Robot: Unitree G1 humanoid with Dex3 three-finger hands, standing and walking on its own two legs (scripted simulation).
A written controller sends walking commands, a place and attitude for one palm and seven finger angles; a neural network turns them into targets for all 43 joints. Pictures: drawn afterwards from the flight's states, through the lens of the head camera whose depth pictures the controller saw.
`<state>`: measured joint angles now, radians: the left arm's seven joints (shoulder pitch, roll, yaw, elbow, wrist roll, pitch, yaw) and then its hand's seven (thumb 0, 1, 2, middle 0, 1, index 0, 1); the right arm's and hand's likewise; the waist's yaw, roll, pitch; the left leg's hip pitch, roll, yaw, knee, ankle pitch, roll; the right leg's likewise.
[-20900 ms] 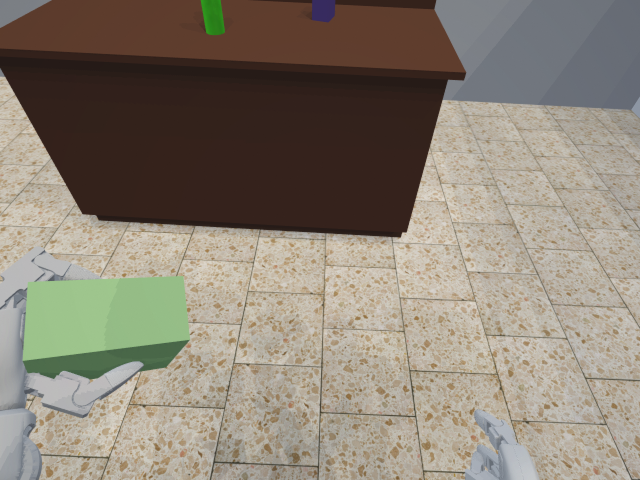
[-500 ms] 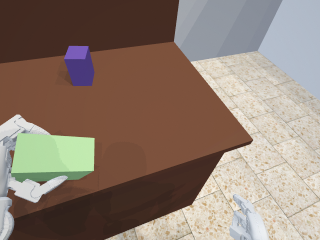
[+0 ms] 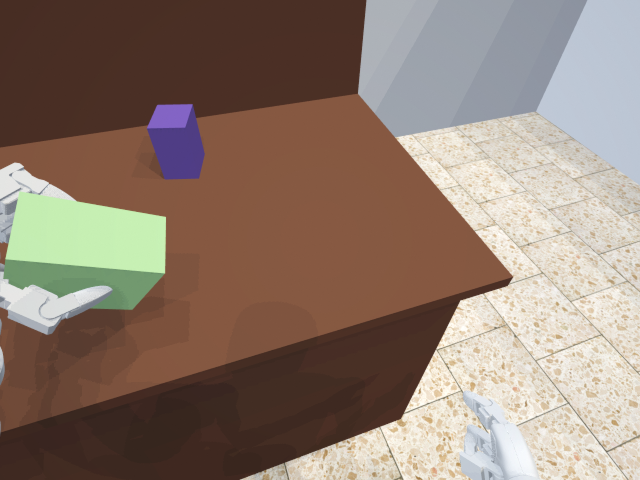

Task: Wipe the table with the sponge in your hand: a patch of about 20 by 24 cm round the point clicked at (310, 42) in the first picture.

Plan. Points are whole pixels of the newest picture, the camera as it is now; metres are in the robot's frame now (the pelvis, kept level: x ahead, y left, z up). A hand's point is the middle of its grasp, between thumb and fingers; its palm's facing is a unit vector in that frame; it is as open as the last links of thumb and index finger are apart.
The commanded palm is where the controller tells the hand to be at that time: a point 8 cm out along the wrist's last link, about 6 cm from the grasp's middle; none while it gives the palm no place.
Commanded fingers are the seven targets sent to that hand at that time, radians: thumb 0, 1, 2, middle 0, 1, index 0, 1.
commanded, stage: turn the palm down, sponge in hand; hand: left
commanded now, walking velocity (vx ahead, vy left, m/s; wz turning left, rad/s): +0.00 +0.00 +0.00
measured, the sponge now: (107, 262) +0.27 +0.25 +0.17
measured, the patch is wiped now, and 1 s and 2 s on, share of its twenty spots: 0.00 0.00 0.00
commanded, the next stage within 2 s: move the sponge above the wiping area in 2.00 s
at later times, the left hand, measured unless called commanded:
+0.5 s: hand (118, 306) +0.22 +0.22 +0.17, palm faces +0.24 -0.54 -0.81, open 10.3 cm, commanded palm +0.17 +0.26 +0.22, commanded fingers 0.00 0.10 1.30 -1.20 -1.60 -1.20 -1.60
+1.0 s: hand (104, 271) +0.24 +0.23 +0.20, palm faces +0.26 -0.29 -0.92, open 10.3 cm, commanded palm +0.19 +0.26 +0.25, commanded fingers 0.00 0.10 1.30 -1.20 -1.60 -1.20 -1.60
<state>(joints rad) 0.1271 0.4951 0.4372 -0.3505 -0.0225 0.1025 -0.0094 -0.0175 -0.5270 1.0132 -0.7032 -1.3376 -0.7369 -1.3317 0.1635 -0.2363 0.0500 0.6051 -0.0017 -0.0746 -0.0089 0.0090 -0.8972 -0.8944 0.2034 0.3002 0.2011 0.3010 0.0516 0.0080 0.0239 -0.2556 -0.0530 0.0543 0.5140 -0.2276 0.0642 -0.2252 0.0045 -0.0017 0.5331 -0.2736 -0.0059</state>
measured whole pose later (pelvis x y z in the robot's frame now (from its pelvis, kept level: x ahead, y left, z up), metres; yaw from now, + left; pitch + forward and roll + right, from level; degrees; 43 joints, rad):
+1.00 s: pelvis +0.01 -0.04 -0.01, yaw +1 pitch -1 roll +0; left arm 0.22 0.70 0.25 -0.50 0.40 0.25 -0.06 -0.01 -0.53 1.01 -0.71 -1.33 -0.74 -1.32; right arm 0.12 -0.27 0.02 0.56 0.05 -0.02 -0.13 0.01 -0.90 -0.90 0.20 0.30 0.20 0.30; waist 0.11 0.09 -0.02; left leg -0.31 -0.02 0.01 0.62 -0.30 0.01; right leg -0.27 0.04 -0.04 0.63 -0.35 -0.06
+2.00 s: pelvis -0.02 -0.05 +0.00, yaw +1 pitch -5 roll +1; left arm -0.08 0.68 0.10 -0.29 0.74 0.46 -0.13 -0.01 -0.53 1.01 -0.71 -1.32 -0.75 -1.31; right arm -0.02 -0.26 0.08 0.66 0.06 0.03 -0.07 0.01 -0.90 -0.90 0.20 0.30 0.20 0.30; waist 0.15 0.14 0.00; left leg -0.19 -0.01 0.01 0.45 -0.17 0.00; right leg -0.16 0.05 -0.04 0.48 -0.23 -0.08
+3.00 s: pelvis +0.00 -0.04 +0.01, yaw +1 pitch -3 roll +1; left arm -0.08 0.58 -0.02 -0.16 0.82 0.48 -0.17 0.00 -0.53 1.02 -0.72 -1.31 -0.75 -1.30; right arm 0.00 -0.27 0.07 0.64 0.07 0.03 -0.07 0.01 -0.90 -0.89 0.20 0.30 0.20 0.30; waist 0.12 0.14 0.00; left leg -0.20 -0.03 0.01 0.44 -0.18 0.02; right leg -0.17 0.04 -0.04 0.47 -0.24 -0.06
